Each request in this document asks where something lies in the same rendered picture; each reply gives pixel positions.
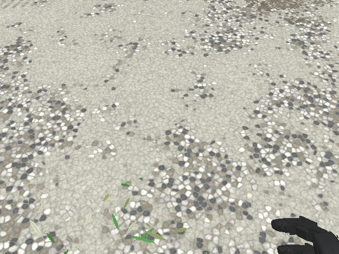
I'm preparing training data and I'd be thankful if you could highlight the right robot hand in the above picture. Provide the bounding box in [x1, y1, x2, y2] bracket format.
[271, 216, 339, 254]

